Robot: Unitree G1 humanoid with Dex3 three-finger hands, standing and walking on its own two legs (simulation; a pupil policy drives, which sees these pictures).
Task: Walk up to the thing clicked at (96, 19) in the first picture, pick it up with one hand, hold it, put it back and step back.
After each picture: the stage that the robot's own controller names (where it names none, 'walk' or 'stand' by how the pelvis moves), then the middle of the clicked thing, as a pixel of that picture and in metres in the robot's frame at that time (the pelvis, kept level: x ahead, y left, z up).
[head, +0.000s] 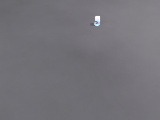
stand; (97, 20) +1.80 -0.25 -0.72
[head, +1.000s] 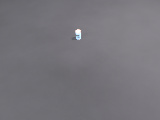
walk; (78, 34) +1.67 +0.10 -0.70
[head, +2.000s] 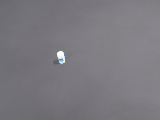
walk; (61, 57) +1.08 +0.25 -0.71
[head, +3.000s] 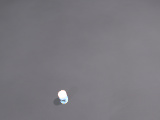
walk; (63, 97) +0.66 +0.23 -0.71
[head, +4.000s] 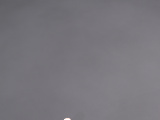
walk; out of the picture +0.44 +0.16 -0.71
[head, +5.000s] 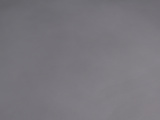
stand; out of the picture +0.34 +0.15 -0.72
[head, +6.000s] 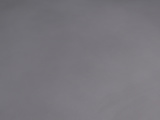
stand; out of the picture +0.34 +0.15 -0.73
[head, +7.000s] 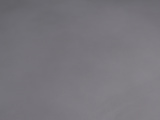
stand; out of the picture +0.35 +0.15 -0.73
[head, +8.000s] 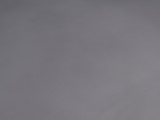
stand; out of the picture +0.34 +0.16 -0.73
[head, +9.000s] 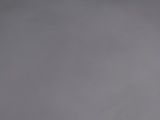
go down; out of the picture +0.34 +0.16 -0.73
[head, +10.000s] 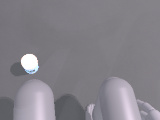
go down; (30, 64) +0.43 +0.18 -0.33
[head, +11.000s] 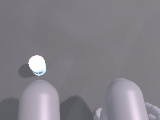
approach; (38, 66) +0.42 +0.18 -0.31
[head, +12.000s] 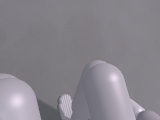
close in; out of the picture +0.42 +0.22 -0.22
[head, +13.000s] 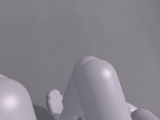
close; out of the picture +0.42 +0.23 -0.22
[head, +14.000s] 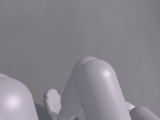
lift; out of the picture +0.40 +0.22 -0.23
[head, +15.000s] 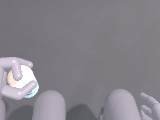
lift; (24, 82) +0.32 +0.19 -0.06
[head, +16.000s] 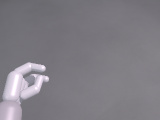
go down; out of the picture +0.34 +0.26 -0.69
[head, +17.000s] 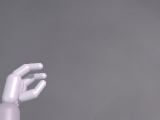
stand; out of the picture +0.29 +0.27 -0.70
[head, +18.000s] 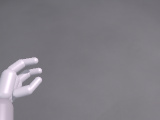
stand; out of the picture +0.26 +0.27 -0.70
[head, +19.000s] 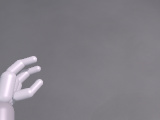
stand; out of the picture +0.23 +0.26 -0.68
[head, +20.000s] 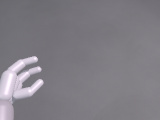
stand; out of the picture +0.19 +0.26 -0.69
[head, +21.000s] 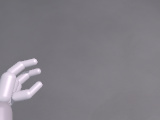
stand; out of the picture +0.15 +0.26 -0.69
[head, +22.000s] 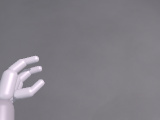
stand; out of the picture +0.11 +0.26 -0.69
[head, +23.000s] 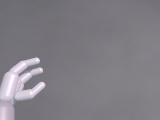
stand; out of the picture +0.07 +0.25 -0.68
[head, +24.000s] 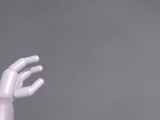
stand; out of the picture +0.02 +0.25 -0.69
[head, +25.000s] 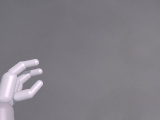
stand; out of the picture -0.01 +0.25 -0.67
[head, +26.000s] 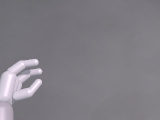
stand; out of the picture -0.04 +0.25 -0.68
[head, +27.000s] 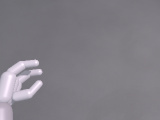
stand; out of the picture -0.07 +0.24 -0.66
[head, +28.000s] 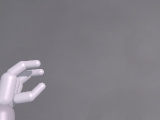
stand; out of the picture -0.08 +0.24 -0.64
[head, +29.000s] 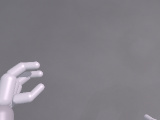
stand; out of the picture -0.09 +0.24 -0.63
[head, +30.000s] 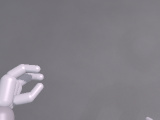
close; out of the picture -0.10 +0.24 -0.62
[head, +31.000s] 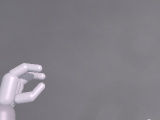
close; out of the picture -0.12 +0.24 -0.62
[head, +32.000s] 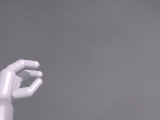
close; out of the picture -0.14 +0.24 -0.69
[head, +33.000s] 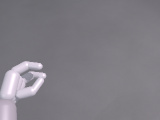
close; out of the picture -0.15 +0.24 -0.70
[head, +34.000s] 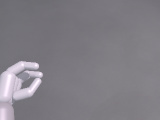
close; out of the picture -0.15 +0.24 -0.68
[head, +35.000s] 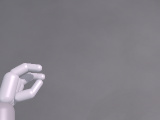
close; out of the picture -0.15 +0.24 -0.67
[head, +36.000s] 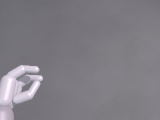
stand; out of the picture -0.16 +0.24 -0.68
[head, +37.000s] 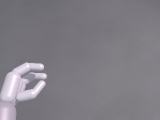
close; out of the picture -0.18 +0.24 -0.68
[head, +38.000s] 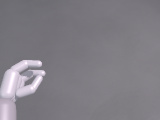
close; out of the picture -0.18 +0.24 -0.69
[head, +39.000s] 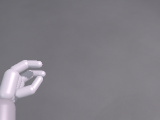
close; out of the picture -0.18 +0.24 -0.70
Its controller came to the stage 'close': yes
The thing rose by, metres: 0.36
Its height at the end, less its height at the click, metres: -0.02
